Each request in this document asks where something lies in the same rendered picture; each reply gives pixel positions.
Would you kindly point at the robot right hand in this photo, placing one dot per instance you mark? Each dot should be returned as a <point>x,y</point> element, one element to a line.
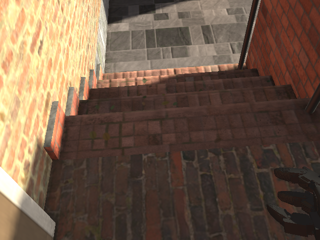
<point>298,223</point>

